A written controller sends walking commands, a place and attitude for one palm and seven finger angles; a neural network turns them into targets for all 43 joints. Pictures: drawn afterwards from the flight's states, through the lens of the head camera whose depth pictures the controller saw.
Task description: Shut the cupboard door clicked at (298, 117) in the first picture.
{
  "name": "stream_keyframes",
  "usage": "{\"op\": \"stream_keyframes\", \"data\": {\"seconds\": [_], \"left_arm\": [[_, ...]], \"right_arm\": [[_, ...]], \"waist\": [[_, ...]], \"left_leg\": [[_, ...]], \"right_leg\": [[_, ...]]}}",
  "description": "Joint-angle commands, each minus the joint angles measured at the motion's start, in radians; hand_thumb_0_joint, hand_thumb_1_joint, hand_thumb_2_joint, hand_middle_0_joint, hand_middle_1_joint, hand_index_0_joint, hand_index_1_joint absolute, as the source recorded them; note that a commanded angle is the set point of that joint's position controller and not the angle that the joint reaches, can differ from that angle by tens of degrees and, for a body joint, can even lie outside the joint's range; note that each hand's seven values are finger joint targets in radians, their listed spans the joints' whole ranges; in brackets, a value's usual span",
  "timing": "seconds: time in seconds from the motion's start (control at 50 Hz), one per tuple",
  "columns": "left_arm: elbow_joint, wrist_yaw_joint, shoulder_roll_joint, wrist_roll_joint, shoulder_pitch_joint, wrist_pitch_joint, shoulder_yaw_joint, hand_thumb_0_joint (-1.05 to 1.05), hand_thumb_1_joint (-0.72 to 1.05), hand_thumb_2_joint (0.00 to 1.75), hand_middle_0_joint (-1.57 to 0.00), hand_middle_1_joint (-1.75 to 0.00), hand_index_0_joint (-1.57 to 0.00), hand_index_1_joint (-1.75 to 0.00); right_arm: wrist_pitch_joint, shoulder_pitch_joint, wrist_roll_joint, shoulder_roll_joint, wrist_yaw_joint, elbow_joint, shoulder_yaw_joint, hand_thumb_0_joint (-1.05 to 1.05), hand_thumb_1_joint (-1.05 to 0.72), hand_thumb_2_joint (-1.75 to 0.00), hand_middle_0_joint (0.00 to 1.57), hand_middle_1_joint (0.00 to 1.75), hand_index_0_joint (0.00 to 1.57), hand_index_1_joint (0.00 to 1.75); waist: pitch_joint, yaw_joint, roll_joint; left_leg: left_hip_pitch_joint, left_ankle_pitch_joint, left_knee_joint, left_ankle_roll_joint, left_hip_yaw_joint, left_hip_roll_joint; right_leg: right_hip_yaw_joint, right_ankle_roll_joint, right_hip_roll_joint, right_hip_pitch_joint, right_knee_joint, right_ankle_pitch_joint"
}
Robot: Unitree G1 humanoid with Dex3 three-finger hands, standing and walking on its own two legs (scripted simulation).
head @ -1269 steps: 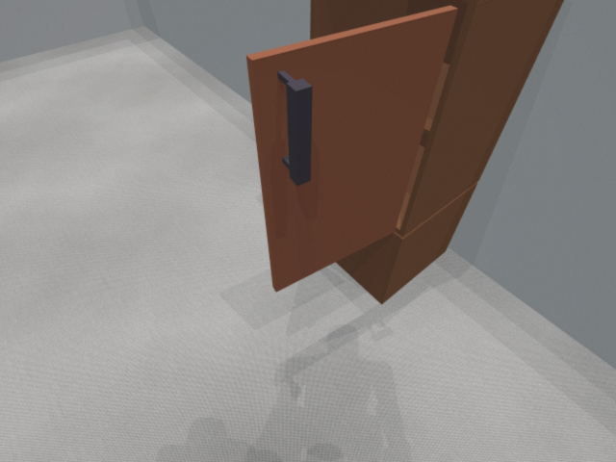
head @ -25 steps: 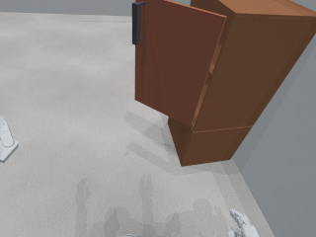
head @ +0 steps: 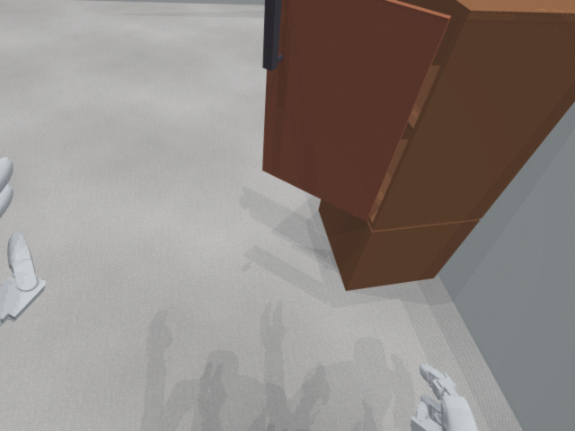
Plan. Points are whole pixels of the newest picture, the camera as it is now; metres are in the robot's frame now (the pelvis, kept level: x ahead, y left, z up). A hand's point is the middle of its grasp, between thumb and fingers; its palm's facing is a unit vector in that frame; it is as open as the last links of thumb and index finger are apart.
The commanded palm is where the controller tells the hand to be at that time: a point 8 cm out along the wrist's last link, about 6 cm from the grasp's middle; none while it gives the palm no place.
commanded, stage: stop stepping back and stand still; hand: left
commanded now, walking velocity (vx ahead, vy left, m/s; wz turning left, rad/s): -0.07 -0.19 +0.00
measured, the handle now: (277, 28) +0.91 +0.07 +0.14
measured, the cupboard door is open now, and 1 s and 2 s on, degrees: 47 47 47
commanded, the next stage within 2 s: let the arm hang, fingers relaxed in 0.18 s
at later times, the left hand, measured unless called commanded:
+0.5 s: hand out of the picture +0.10 +0.22 -0.12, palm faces +0.02 -0.95 -0.30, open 7.4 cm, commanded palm none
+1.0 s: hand out of the picture -0.10 +0.21 -0.16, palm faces +0.08 -0.97 -0.23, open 7.4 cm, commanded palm none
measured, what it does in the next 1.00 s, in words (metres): stands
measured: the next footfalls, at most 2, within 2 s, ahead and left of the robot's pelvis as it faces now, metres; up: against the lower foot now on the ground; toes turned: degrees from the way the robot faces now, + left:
none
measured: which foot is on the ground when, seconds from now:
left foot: down 0.00-1.00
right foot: down 0.00-1.00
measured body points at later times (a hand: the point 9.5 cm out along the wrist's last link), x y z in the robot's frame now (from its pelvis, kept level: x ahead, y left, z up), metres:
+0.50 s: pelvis -0.03 +0.01 -0.01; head -0.01 +0.00 +0.44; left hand +0.09 +0.27 -0.10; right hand +0.12 -0.26 -0.13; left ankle +0.01 +0.13 -0.73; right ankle -0.01 -0.09 -0.73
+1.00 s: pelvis -0.04 +0.03 +0.01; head -0.04 +0.02 +0.46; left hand -0.10 +0.26 -0.15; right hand -0.05 -0.18 -0.16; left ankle +0.01 +0.13 -0.73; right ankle -0.01 -0.09 -0.73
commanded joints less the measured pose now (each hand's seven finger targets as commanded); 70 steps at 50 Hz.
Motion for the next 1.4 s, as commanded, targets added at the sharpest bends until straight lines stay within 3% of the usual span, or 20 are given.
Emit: {"op": "stream_keyframes", "data": {"seconds": [0.0,0.06,0.12,0.16,0.2,0.24,0.26,0.28,0.32,0.36,0.4,0.44,0.48,0.52,0.58,0.62,0.78,0.88,1.1,1.38], "left_arm": [[-0.248,0.014,0.222,-0.008,0.082,-0.079,0.223,0.00,0.90,0.90,-0.20,-0.30,-0.20,-0.30],[-0.195,0.005,0.200,-0.019,0.152,-0.071,0.225,0.00,0.90,0.90,-0.20,-0.30,-0.20,-0.30],[-0.134,0.009,0.169,-0.037,0.199,-0.053,0.193,0.00,0.90,0.90,-0.20,-0.30,-0.20,-0.30],[-0.120,0.019,0.168,-0.037,0.176,-0.047,0.181,0.00,0.90,0.90,-0.20,-0.30,-0.20,-0.30],[-0.135,0.025,0.182,-0.030,0.122,-0.046,0.172,0.00,0.90,0.90,-0.20,-0.30,-0.20,-0.30],[-0.130,0.027,0.165,-0.023,0.102,-0.046,0.145,0.00,0.90,0.90,-0.20,-0.30,-0.20,-0.30],[0.588,-0.119,-0.012,0.090,-0.026,0.074,-0.314,0.00,0.90,0.90,-0.20,-0.30,-0.20,-0.30],[0.605,-0.139,-0.019,0.077,-0.039,0.137,-0.287,0.00,0.90,0.90,-0.20,-0.30,-0.20,-0.30],[0.653,-0.144,-0.065,0.077,-0.070,0.157,-0.304,0.00,0.90,0.90,-0.20,-0.30,-0.20,-0.30],[0.779,-0.145,-0.061,0.080,-0.121,0.152,-0.312,0.00,0.90,0.90,-0.20,-0.30,-0.20,-0.30],[0.906,-0.143,-0.029,0.087,-0.151,0.143,-0.320,0.00,0.90,0.90,-0.20,-0.30,-0.20,-0.30],[1.036,-0.140,-0.029,0.084,-0.193,0.145,-0.334,0.00,0.90,0.90,-0.20,-0.30,-0.20,-0.30],[1.137,-0.131,-0.046,0.078,-0.255,0.157,-0.357,0.00,0.90,0.90,-0.20,-0.30,-0.20,-0.30],[1.218,-0.127,-0.071,0.072,-0.275,0.164,-0.373,0.00,0.90,0.90,-0.20,-0.30,-0.20,-0.30],[1.347,-0.122,-0.119,0.067,-0.214,0.168,-0.371,0.00,0.90,0.90,-0.20,-0.30,-0.20,-0.30],[1.414,-0.121,-0.128,0.066,-0.174,0.169,-0.367,0.00,0.90,0.90,-0.20,-0.30,-0.20,-0.30],[1.572,-0.122,-0.171,0.065,-0.147,0.163,-0.381,0.00,0.90,0.90,-0.20,-0.30,-0.20,-0.30],[1.624,-0.115,-0.197,0.066,-0.111,0.161,-0.384,0.00,0.90,0.90,-0.20,-0.30,-0.20,-0.30],[1.675,-0.105,-0.225,0.065,-0.066,0.153,-0.386,0.00,0.90,0.90,-0.20,-0.30,-0.20,-0.30],[1.688,-0.102,-0.257,0.063,-0.078,0.146,-0.389,0.00,0.90,0.90,-0.20,-0.30,-0.20,-0.30]], "right_arm": [[-0.048,-0.038,0.003,-0.160,0.016,-0.148,-0.061,0.00,-0.90,-0.90,0.20,0.30,0.20,0.30],[-0.026,-0.038,0.014,-0.152,0.020,-0.168,-0.056,0.00,-0.90,-0.90,0.20,0.30,0.20,0.30],[-0.005,-0.025,0.029,-0.140,0.018,-0.161,-0.055,0.00,-0.90,-0.90,0.20,0.30,0.20,0.30],[0.009,-0.042,0.029,-0.130,0.007,-0.154,-0.045,0.00,-0.90,-0.90,0.20,0.30,0.20,0.30],[0.011,-0.063,0.029,-0.133,-0.007,-0.151,-0.037,0.00,-0.90,-0.90,0.20,0.30,0.20,0.30],[0.011,-0.075,0.025,-0.133,-0.023,-0.147,-0.034,0.00,-0.90,-0.90,0.20,0.30,0.20,0.30],[-0.060,-0.123,0.004,-0.290,0.070,0.046,-0.079,0.00,-0.90,-0.90,0.20,0.30,0.20,0.30],[-0.015,-0.072,0.002,-0.301,0.065,0.040,-0.096,0.00,-0.90,-0.90,0.20,0.30,0.20,0.30],[0.011,-0.074,-0.006,-0.290,0.054,0.045,-0.079,0.00,-0.90,-0.90,0.20,0.30,0.20,0.30],[0.037,-0.101,-0.020,-0.275,0.052,0.045,-0.053,0.00,-0.90,-0.90,0.20,0.30,0.20,0.30],[0.049,-0.103,-0.023,-0.252,0.052,0.058,-0.045,0.00,-0.90,-0.90,0.20,0.30,0.20,0.30],[0.080,-0.068,-0.021,-0.200,0.050,0.094,-0.039,0.00,-0.90,-0.90,0.20,0.30,0.20,0.30],[0.109,-0.036,-0.026,-0.164,0.048,0.141,-0.031,0.00,-0.90,-0.90,0.20,0.30,0.20,0.30],[0.114,-0.016,-0.025,-0.150,0.051,0.182,-0.023,0.00,-0.90,-0.90,0.20,0.30,0.20,0.30],[0.109,-0.024,-0.028,-0.149,0.040,0.232,-0.020,0.00,-0.90,-0.90,0.20,0.30,0.20,0.30],[0.109,-0.008,-0.026,-0.146,0.034,0.257,-0.023,0.00,-0.90,-0.90,0.20,0.30,0.20,0.30],[0.114,0.113,-0.018,-0.117,0.023,0.364,-0.029,0.00,-0.90,-0.90,0.20,0.30,0.20,0.30],[0.115,0.155,-0.017,-0.091,0.022,0.415,-0.028,0.00,-0.90,-0.90,0.20,0.30,0.20,0.30],[0.102,0.181,-0.012,-0.044,0.017,0.469,-0.017,0.00,-0.90,-0.90,0.20,0.30,0.20,0.30],[0.096,0.184,-0.012,-0.029,0.012,0.486,-0.015,0.00,-0.90,-0.90,0.20,0.30,0.20,0.30]], "waist": [[-0.136,0.025,0.300],[-0.183,0.018,0.237],[-0.236,0.003,0.030],[-0.237,0.002,-0.027],[-0.205,0.006,-0.007],[-0.173,0.009,-0.001],[-0.094,-0.032,0.071],[-0.126,-0.018,0.103],[-0.101,0.009,0.155],[-0.061,0.034,0.052],[-0.107,0.038,-0.071],[-0.116,0.010,-0.177],[-0.081,-0.013,-0.099],[-0.054,-0.022,0.071],[-0.017,0.012,0.276],[-0.030,0.028,0.323],[0.042,0.013,0.071],[0.073,0.011,0.004],[0.069,0.020,0.085],[0.076,0.011,0.105]], "left_leg": [[0.120,0.654,-0.105,0.066,-0.144,0.197],[-0.044,0.397,-0.065,0.032,-0.073,0.143],[-0.053,0.200,0.040,0.000,-0.025,0.049],[-0.061,0.098,0.068,-0.002,-0.028,0.014],[-0.049,0.050,0.031,0.004,-0.038,0.003],[0.017,0.175,-0.030,0.019,-0.045,0.015],[-0.026,0.445,0.133,0.026,-0.113,0.063],[0.022,0.470,0.077,0.038,-0.124,0.090],[-0.115,0.449,-0.024,0.098,-0.198,0.159],[-0.201,0.343,-0.080,0.120,-0.242,0.160],[-0.159,0.264,-0.026,0.076,-0.190,0.083],[-0.042,0.099,0.093,0.027,-0.090,-0.021],[0.018,-0.007,0.111,0.015,-0.067,-0.036],[0.059,0.088,0.021,0.023,-0.094,-0.004],[-0.074,-0.007,-0.138,0.048,-0.181,0.045],[-0.120,-0.067,-0.186,0.053,-0.199,0.053],[-0.066,-0.131,-0.227,0.047,-0.182,0.045],[-0.049,-0.124,-0.228,0.052,-0.163,0.043],[-0.045,-0.044,-0.243,0.056,-0.157,0.044],[-0.006,0.007,-0.239,0.049,-0.140,0.040]], "right_leg": [[-0.036,-0.002,0.033,0.024,-0.176,0.134],[0.010,-0.010,0.000,0.203,-0.223,0.413],[0.151,-0.056,-0.111,0.190,-0.210,0.644],[0.179,-0.070,-0.159,0.173,-0.223,0.700],[0.175,-0.068,-0.165,0.133,-0.234,0.626],[0.123,-0.041,-0.118,0.081,-0.224,0.549],[0.012,-0.071,-0.187,-0.078,-0.049,0.683],[0.047,-0.072,-0.129,-0.111,-0.036,0.540],[-0.008,-0.034,-0.063,-0.061,0.042,0.217],[0.013,-0.033,-0.043,0.010,0.007,0.125],[0.074,-0.056,-0.096,0.056,-0.106,0.269],[0.179,-0.131,-0.221,-0.055,-0.233,0.301],[0.188,-0.164,-0.242,-0.131,-0.291,0.173],[0.130,-0.122,-0.184,-0.161,-0.283,0.036],[0.077,-0.065,-0.097,-0.022,-0.267,0.000],[0.053,-0.063,-0.084,0.067,-0.264,0.045],[0.053,-0.061,-0.092,-0.002,-0.343,-0.019],[0.063,-0.057,-0.094,-0.047,-0.352,-0.052],[0.055,-0.055,-0.092,-0.010,-0.318,0.061],[0.059,-0.052,-0.097,-0.009,-0.330,0.111]]}}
